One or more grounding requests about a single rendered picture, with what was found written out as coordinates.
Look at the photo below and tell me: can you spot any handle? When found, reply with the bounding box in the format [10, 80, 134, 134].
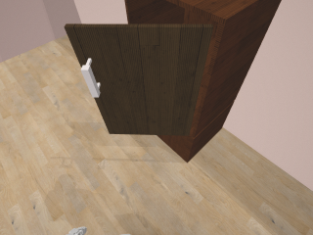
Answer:
[81, 58, 101, 98]

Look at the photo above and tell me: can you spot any cupboard door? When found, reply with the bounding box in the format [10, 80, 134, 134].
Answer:
[64, 23, 213, 136]

